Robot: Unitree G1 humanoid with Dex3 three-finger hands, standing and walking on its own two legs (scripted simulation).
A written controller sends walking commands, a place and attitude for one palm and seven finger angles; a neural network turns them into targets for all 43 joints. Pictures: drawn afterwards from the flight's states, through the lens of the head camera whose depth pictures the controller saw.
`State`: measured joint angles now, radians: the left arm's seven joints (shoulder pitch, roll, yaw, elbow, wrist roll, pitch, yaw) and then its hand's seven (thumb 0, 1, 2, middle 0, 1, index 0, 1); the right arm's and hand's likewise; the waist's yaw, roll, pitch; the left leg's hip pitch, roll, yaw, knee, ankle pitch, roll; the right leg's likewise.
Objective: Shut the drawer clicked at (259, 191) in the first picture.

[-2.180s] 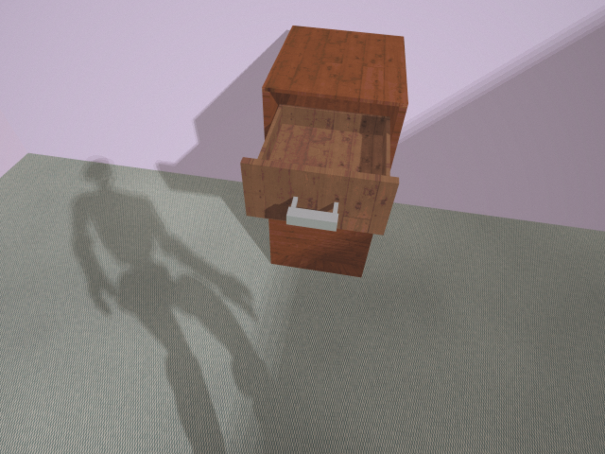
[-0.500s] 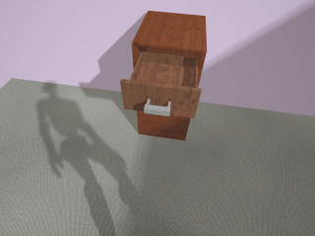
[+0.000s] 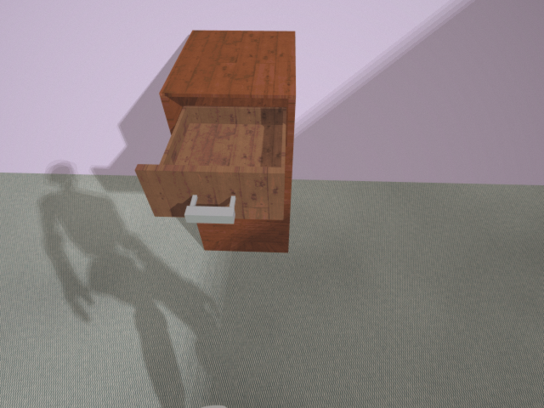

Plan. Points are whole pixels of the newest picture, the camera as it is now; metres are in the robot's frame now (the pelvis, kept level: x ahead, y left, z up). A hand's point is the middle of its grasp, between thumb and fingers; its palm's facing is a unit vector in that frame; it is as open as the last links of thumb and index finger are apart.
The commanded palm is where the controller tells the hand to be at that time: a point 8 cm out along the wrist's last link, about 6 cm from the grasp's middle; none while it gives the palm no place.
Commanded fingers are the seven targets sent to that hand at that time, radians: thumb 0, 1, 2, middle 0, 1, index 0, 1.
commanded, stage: take the last steps up to it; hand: left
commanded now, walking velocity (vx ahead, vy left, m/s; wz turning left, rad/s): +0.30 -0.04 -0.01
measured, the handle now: (212, 207) +0.54 +0.18 -0.09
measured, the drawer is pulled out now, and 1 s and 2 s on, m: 0.30 0.30 0.30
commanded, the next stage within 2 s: come to a stop and stand still in 0.46 s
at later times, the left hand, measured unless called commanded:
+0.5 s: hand (179, 407) +0.16 +0.18 -0.19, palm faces +0.04 -0.99 -0.14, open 7.4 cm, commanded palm none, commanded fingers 0.00 0.90 0.90 -0.20 -0.30 -0.20 -0.30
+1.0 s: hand (202, 321) +0.31 +0.17 -0.17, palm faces +0.05 -0.97 -0.24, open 7.3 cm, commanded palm none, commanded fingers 0.00 0.90 0.90 -0.20 -0.30 -0.20 -0.30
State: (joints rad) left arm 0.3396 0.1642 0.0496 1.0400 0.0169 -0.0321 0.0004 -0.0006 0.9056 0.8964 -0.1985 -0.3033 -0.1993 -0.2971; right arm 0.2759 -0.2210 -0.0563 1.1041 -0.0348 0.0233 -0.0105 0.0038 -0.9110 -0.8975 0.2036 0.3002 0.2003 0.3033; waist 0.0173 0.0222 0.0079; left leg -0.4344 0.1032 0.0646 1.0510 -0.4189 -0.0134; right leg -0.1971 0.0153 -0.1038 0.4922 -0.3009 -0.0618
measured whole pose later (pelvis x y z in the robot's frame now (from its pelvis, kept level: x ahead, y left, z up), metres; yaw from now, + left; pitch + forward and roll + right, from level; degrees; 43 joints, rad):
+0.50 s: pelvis +0.18 +0.02 +0.00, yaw -2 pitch -1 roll +0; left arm 0.34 0.15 0.05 1.09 0.02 -0.02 0.01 0.00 0.91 0.90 -0.20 -0.30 -0.20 -0.30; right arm 0.18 -0.14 -0.04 1.02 -0.02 -0.07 -0.04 -0.03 -0.96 -0.90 0.21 0.30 0.21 0.30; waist 0.01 -0.05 0.06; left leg -0.28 0.02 0.17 0.53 -0.24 0.06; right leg -0.41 -0.04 -0.04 1.20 -0.39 -0.02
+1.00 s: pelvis +0.22 -0.01 +0.00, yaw +1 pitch -1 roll +1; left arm 0.14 0.16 0.04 0.96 0.03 0.02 0.05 -0.01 0.92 0.90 -0.20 -0.30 -0.21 -0.30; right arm 0.18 -0.19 -0.07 1.02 -0.02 0.08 -0.02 0.00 -0.91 -0.90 0.20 0.30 0.20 0.30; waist 0.00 0.00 0.12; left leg -0.45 -0.01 0.01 1.10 -0.48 -0.05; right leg -0.35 -0.10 -0.09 0.53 -0.16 0.01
